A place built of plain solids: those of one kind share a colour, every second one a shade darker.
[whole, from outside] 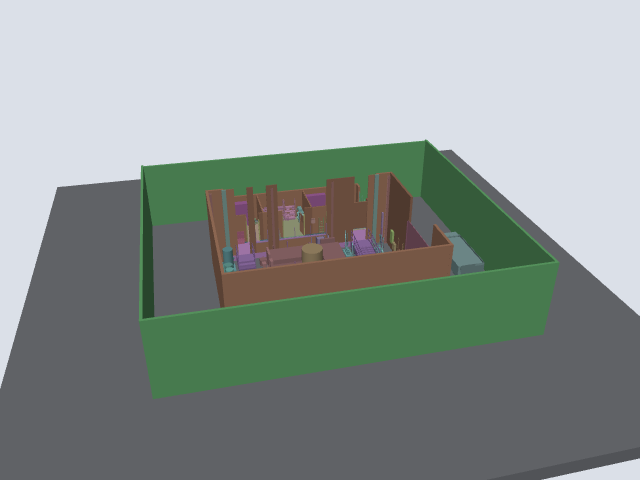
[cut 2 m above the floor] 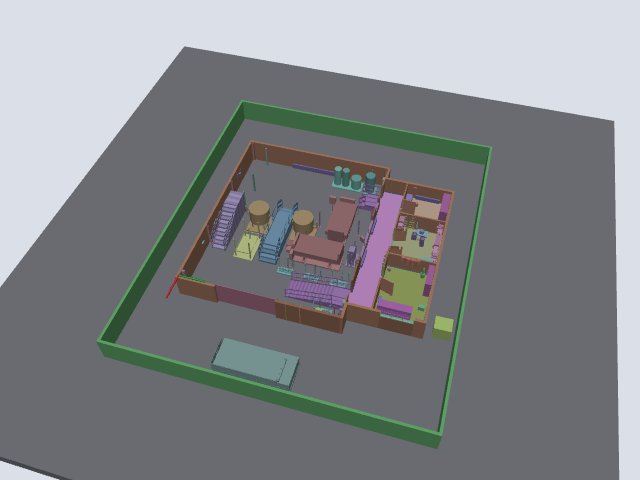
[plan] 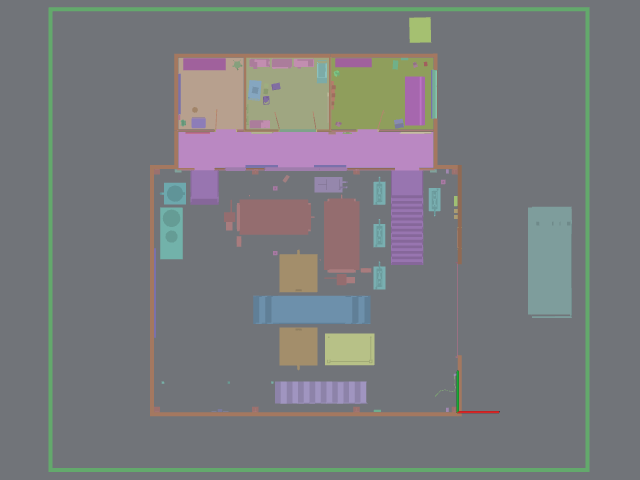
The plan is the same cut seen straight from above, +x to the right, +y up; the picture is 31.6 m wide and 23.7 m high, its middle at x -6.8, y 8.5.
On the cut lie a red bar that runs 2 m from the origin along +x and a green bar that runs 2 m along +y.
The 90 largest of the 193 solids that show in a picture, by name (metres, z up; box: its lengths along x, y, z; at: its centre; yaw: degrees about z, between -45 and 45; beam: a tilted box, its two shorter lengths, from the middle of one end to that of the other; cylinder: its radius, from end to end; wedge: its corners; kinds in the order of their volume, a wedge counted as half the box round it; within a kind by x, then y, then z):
{
 "yard_bound_1": {"box": [0.2, 22.94, 6.03], "at": [-20.1, 8.52, 2.96]},
 "yard_bound_2": {"box": [26.71, 0.2, 6.03], "at": [-6.85, -2.85, 2.96]},
 "yard_bound_3": {"box": [26.71, 0.2, 5.93], "at": [-6.85, 19.89, 2.92]},
 "yard_bound_4": {"box": [0.2, 22.94, 6.03], "at": [6.41, 8.52, 2.96]},
 "wall_1": {"box": [0.2, 12.4, 6.65], "at": [-15.1, 6.0, 3.27]},
 "wall_2": {"box": [1.4, 0.2, 6.65], "at": [-14.5, 12.1, 3.27]},
 "wall_3": {"box": [0.2, 1.9, 3.26], "at": [-13.9, 12.95, 1.58]},
 "wall_4": {"box": [0.2, 3.8, 3.26], "at": [-13.9, 15.8, 1.58]},
 "wall_5": {"box": [3.5, 0.2, 3.26], "at": [-12.25, 17.6, 1.58]},
 "wall_6": {"box": [0.06, 3.6, 3.26], "at": [-10.53, 15.7, 1.58]},
 "wall_7": {"box": [0.06, 3.6, 3.26], "at": [-10.47, 15.7, 1.58]},
 "wall_8": {"box": [4.2, 0.2, 3.26], "at": [-8.4, 17.6, 1.58]},
 "wall_9": {"box": [15.4, 0.2, 6.65], "at": [-7.5, -0.1, 3.27]},
 "wall_10": {"box": [4.11, 0.06, 1.51], "at": [-7.5, 11.97, 0.7]},
 "wall_11": {"box": [0.06, 3.6, 3.26], "at": [-6.33, 15.7, 1.58]},
 "wall_12": {"box": [0.06, 3.6, 3.26], "at": [-6.27, 15.7, 1.58]},
 "wall_13": {"box": [2.36, 0.06, 6.65], "at": [-4.28, 11.97, 3.27]},
 "wall_14": {"box": [2.36, 0.06, 2.72], "at": [-4.28, 12.03, 1.85]},
 "wall_15": {"box": [5.3, 0.2, 3.26], "at": [-3.65, 17.6, 1.58]},
 "wall_16": {"box": [2.71, 0.06, 3.26], "at": [-2.55, 13.87, 1.58]},
 "wall_17": {"box": [2.71, 0.06, 3.26], "at": [-2.55, 13.93, 1.58]},
 "wall_18": {"box": [0.2, 1.9, 3.26], "at": [-1.1, 12.95, 1.58]},
 "wall_19": {"box": [0.2, 0.61, 3.26], "at": [-1.1, 14.2, 1.58]},
 "wall_20": {"box": [0.2, 2.41, 1.56], "at": [-1.1, 15.7, 0.73]},
 "wall_21": {"box": [0.2, 0.81, 3.26], "at": [-1.1, 17.3, 1.58]},
 "wall_22": {"box": [1.4, 0.2, 6.65], "at": [-0.5, 12.1, 3.27]},
 "wall_23": {"box": [0.2, 3.01, 6.65], "at": [0.1, 1.3, 3.27]},
 "wall_24": {"box": [0.2, 4.91, 6.65], "at": [0.1, 9.75, 3.27]},
 "door_landing_1": {"box": [1.4, 1.1, 0.56], "at": [-12.5, 11.39, 0.23]},
 "door_landing_2": {"box": [1.6, 3.44, 0.08], "at": [-2.5, 9.13, -0.01]},
 "door_landing_3": {"box": [1.6, 3.31, 0.1], "at": [-2.5, 9.2, 0.0]},
 "door_landing_4": {"box": [1.6, 3.17, 0.12], "at": [-2.5, 9.27, 0.01]},
 "door_landing_5": {"box": [1.6, 3.03, 0.14], "at": [-2.5, 9.33, 0.02]},
 "door_landing_6": {"box": [1.6, 2.89, 0.16], "at": [-2.5, 9.4, 0.03]},
 "door_landing_7": {"box": [1.6, 2.76, 0.18], "at": [-2.5, 9.47, 0.04]},
 "door_landing_8": {"box": [1.6, 2.62, 0.2], "at": [-2.5, 9.54, 0.05]},
 "door_landing_9": {"box": [1.6, 2.48, 0.22], "at": [-2.5, 9.61, 0.06]},
 "door_landing_10": {"box": [1.6, 2.34, 0.24], "at": [-2.5, 9.68, 0.07]},
 "door_landing_11": {"box": [1.6, 2.21, 0.26], "at": [-2.5, 9.75, 0.08]},
 "door_landing_12": {"box": [1.6, 2.07, 0.28], "at": [-2.5, 9.82, 0.09]},
 "door_landing_13": {"box": [1.6, 1.93, 0.3], "at": [-2.5, 9.88, 0.1]},
 "door_landing_14": {"box": [1.6, 1.79, 0.31], "at": [-2.5, 9.95, 0.11]},
 "door_landing_15": {"box": [1.6, 1.66, 0.33], "at": [-2.5, 10.02, 0.12]},
 "door_landing_16": {"box": [1.6, 1.52, 0.35], "at": [-2.5, 10.09, 0.13]},
 "door_landing_17": {"box": [1.6, 1.38, 0.37], "at": [-2.5, 10.16, 0.14]},
 "door_landing_18": {"box": [1.6, 1.25, 0.39], "at": [-2.5, 10.23, 0.15]},
 "door_landing_19": {"box": [1.6, 1.11, 0.41], "at": [-2.5, 10.3, 0.16]},
 "door_landing_20": {"box": [1.6, 0.97, 0.43], "at": [-2.5, 10.36, 0.17]},
 "door_landing_21": {"box": [1.6, 0.83, 0.45], "at": [-2.5, 10.43, 0.18]},
 "door_landing_22": {"box": [1.6, 0.7, 0.47], "at": [-2.5, 10.5, 0.19]},
 "door_landing_23": {"box": [1.6, 0.56, 0.49], "at": [-2.5, 10.57, 0.2]},
 "door_landing_24": {"box": [1.6, 1.1, 0.56], "at": [-2.5, 11.39, 0.23]},
 "raised_floor_corridor_1": {"box": [12.73, 2.03, 0.56], "at": [-7.5, 12.95, 0.23]},
 "beyond_van_1": {"box": [2.15, 5.29, 1.0], "at": [4.55, 7.47, 0.79]},
 "raised_floor_control_1": {"box": [5.23, 3.73, 0.56], "at": [-3.75, 15.7, 0.23]},
 "buffer_vessel_1": {"box": [1.88, 1.88, 0.17], "at": [-7.86, 3.24, 0.04]},
 "buffer_vessel_2": {"cylinder": 0.8, "from": [-7.86, 3.24, 0.79], "to": [-7.86, 3.24, 2.58]},
 "buffer_vessel_3": {"box": [1.88, 1.88, 0.17], "at": [-7.86, 6.86, 0.04]},
 "buffer_vessel_4": {"cylinder": 0.8, "from": [-7.86, 6.86, 0.79], "to": [-7.86, 6.86, 3.38]},
 "shell_boiler_1": {"box": [3.4, 1.41, 0.36], "at": [-9.08, 9.63, 0.97]},
 "shell_boiler_2": {"box": [3.4, 1.75, 0.4], "at": [-9.08, 9.63, 1.35]},
 "shell_boiler_3": {"box": [1.4, 3.64, 0.2], "at": [-5.73, 8.72, 0.05]},
 "shell_boiler_4": {"box": [1.41, 3.4, 0.36], "at": [-5.73, 8.72, 0.97]},
 "shell_boiler_5": {"box": [1.75, 3.4, 0.4], "at": [-5.73, 8.72, 1.35]},
 "raised_floor_stores_1": {"box": [4.33, 3.73, 0.56], "at": [-8.4, 15.7, 0.23]},
 "raised_floor_switch_1": {"box": [3.43, 3.73, 0.56], "at": [-12.15, 15.7, 0.23]},
 "stair_1": {"box": [0.3, 1.1, 2.85], "at": [-8.87, 0.97, 1.38]},
 "stair_2": {"box": [0.3, 1.1, 2.67], "at": [-8.59, 0.97, 1.29]},
 "stair_3": {"box": [0.3, 1.1, 2.5], "at": [-8.31, 0.97, 1.2]},
 "stair_4": {"box": [0.3, 1.1, 2.33], "at": [-8.03, 0.97, 1.11]},
 "stair_5": {"box": [0.3, 1.1, 2.15], "at": [-7.75, 0.97, 1.02]},
 "stair_6": {"box": [0.3, 1.1, 1.98], "at": [-7.47, 0.97, 0.94]},
 "stair_7": {"box": [0.3, 1.1, 1.8], "at": [-7.19, 0.97, 0.85]},
 "stair_8": {"box": [0.3, 1.1, 1.62], "at": [-6.91, 0.97, 0.76]},
 "stair_9": {"box": [0.3, 1.1, 1.45], "at": [-6.63, 0.97, 0.68]},
 "stair_10": {"box": [0.3, 1.1, 1.27], "at": [-6.35, 0.97, 0.59]},
 "row_1": {"box": [2.1, 0.6, 2.1], "at": [-12.5, 17.18, 1.66]},
 "row_2": {"box": [1.8, 0.45, 2.1], "at": [-5.15, 17.25, 1.66]},
 "staging_1": {"box": [3.4, 1.4, 0.85], "at": [-7.2, 5.05, 0.38]},
 "softener_pair_1": {"cylinder": 0.3, "from": [-14.13, 7.97, 0.1], "to": [-14.13, 7.97, 1.75]},
 "softener_pair_2": {"cylinder": 0.3, "from": [-14.13, 8.67, 0.1], "to": [-14.13, 8.67, 1.75]},
 "softener_pair_3": {"box": [1.12, 2.56, 0.15], "at": [-14.13, 8.83, 0.03]},
 "softener_pair_4": {"cylinder": 0.42, "from": [-14.13, 9.57, 0.1], "to": [-14.13, 9.57, 1.05]},
 "beyond_pallets_1": {"box": [1.06, 1.24, 1.21], "at": [-1.85, 18.87, 0.59], "yaw": 1.3},
 "control_desk_1": {"box": [0.5, 2.4, 0.79], "at": [-1.86, 15.36, 0.85]},
 "sectional_door_1": {"box": [0.042, 4.58, 4.62], "at": [-0.01, 5.05, 2.26]},
 "blowdown_vessel_1": {"cylinder": 0.4, "from": [-13.96, 10.79, 0.35], "to": [-13.96, 10.79, 1.89]},
 "pier_1": {"box": [0.34, 0.17, 6.65], "at": [-13.8, 11.91, 3.27]},
 "pier_2": {"box": [0.34, 0.17, 6.65], "at": [-1.2, 11.91, 3.27]},
 "feed_tank_1": {"box": [2.44, 1.56, 0.15], "at": [-5.33, 3.1, 0.03]}
}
